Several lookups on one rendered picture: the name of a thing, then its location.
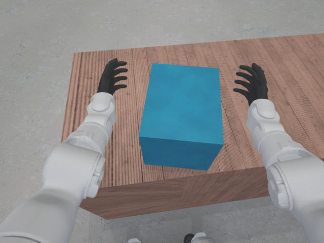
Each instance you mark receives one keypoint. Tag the carton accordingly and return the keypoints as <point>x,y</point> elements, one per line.
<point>181,124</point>

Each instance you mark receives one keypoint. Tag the robot left forearm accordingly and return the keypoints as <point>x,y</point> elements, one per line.
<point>95,131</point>

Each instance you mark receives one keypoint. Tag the robot right hand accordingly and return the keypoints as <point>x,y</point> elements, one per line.
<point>257,88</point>

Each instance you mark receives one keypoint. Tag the robot left upper arm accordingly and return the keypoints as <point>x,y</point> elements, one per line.
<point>49,216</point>

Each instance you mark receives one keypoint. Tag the pedestal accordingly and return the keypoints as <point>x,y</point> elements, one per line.
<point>294,71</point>

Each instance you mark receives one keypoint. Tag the robot right shin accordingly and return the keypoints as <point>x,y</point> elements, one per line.
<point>199,235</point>

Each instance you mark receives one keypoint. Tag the robot right upper arm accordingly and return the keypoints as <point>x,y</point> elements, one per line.
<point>297,185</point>

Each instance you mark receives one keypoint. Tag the robot right forearm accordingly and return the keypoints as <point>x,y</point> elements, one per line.
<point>269,136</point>

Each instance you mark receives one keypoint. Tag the robot left hand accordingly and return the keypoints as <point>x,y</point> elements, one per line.
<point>108,80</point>

